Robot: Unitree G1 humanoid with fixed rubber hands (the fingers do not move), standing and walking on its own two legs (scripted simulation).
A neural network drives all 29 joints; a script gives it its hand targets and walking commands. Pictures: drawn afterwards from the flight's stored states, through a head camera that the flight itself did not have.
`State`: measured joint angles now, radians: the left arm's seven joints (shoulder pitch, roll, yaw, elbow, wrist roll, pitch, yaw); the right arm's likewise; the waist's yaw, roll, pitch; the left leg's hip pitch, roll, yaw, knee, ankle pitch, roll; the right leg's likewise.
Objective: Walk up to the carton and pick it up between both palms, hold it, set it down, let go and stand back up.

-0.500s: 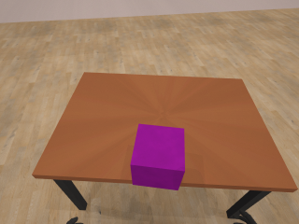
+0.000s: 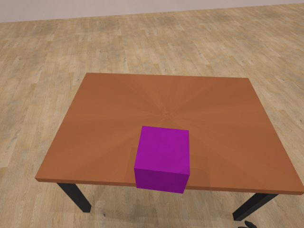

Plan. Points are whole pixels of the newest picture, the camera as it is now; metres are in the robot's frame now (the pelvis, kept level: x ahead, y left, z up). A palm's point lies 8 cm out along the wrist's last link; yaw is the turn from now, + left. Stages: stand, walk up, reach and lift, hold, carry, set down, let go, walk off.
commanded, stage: stand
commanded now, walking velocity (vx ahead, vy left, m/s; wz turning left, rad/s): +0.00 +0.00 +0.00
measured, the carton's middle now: (162, 159) +0.37 -0.02 -0.13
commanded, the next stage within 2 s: none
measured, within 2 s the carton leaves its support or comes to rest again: neither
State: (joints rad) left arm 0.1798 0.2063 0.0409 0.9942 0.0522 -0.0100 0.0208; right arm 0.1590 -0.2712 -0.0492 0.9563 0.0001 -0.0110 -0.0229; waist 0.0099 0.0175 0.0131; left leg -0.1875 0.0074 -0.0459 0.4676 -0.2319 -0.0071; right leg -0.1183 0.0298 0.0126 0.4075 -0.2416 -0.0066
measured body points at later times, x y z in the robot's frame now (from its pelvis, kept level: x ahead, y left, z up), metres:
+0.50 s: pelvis +0.00 +0.00 +0.00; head -0.01 +0.00 +0.45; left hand +0.07 +0.25 -0.14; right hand +0.10 -0.28 -0.13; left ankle +0.02 +0.12 -0.74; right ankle -0.01 -0.12 -0.74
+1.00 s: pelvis +0.00 +0.00 +0.00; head -0.01 +0.00 +0.45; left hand +0.07 +0.25 -0.14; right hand +0.09 -0.28 -0.13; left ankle +0.02 +0.12 -0.74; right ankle -0.01 -0.12 -0.74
